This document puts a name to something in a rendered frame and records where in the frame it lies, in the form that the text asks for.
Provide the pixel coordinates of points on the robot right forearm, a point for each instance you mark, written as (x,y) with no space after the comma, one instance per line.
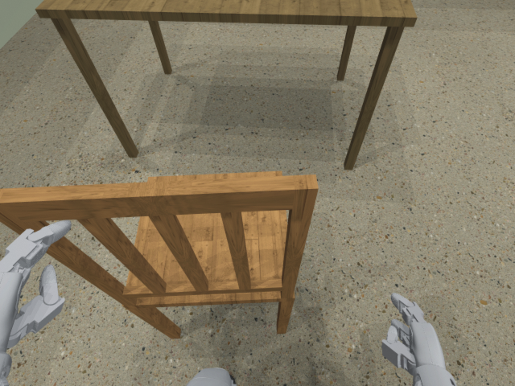
(432,375)

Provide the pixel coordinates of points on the left robot thigh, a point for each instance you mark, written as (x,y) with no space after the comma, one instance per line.
(211,377)

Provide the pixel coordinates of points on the table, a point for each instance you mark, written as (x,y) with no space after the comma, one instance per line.
(393,14)

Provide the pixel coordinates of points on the chair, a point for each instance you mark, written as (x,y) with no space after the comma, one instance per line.
(201,240)

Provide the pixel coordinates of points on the right robot hand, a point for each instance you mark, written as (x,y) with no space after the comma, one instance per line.
(420,344)

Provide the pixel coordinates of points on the left robot hand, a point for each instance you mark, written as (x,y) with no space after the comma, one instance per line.
(15,268)

